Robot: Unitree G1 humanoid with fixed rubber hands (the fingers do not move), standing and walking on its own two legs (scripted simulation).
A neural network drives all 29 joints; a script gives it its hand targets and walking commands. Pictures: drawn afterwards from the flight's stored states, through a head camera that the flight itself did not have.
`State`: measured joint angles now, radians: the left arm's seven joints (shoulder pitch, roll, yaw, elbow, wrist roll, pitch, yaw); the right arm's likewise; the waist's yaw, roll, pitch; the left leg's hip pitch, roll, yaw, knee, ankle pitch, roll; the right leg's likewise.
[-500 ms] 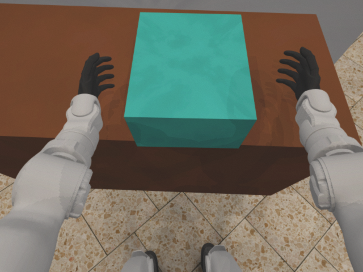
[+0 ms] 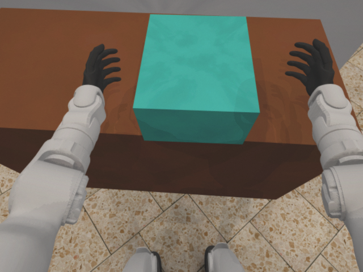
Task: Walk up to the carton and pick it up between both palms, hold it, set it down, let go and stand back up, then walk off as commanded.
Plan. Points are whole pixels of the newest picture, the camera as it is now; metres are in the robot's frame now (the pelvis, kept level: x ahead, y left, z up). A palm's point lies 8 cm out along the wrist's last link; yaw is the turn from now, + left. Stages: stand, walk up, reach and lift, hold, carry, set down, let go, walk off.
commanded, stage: set down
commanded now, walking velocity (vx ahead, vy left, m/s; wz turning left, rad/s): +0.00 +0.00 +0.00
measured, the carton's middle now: (195, 78) +0.59 -0.04 +0.00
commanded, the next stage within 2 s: none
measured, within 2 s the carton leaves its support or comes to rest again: neither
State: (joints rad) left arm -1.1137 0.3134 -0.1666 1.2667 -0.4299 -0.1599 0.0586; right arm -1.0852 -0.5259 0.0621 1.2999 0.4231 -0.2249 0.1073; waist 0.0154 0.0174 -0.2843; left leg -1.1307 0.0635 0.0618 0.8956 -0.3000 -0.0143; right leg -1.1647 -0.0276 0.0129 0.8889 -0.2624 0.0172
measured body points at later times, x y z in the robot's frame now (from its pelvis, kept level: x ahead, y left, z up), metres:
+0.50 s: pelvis +0.02 +0.00 +0.03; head +0.11 +0.00 +0.47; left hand +0.49 +0.20 +0.11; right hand +0.48 -0.28 +0.12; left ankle +0.05 +0.13 -0.67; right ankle +0.07 -0.13 -0.67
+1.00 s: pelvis +0.02 +0.00 +0.04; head +0.09 -0.01 +0.48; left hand +0.44 +0.21 +0.08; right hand +0.44 -0.27 +0.09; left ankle +0.05 +0.13 -0.67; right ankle +0.07 -0.13 -0.67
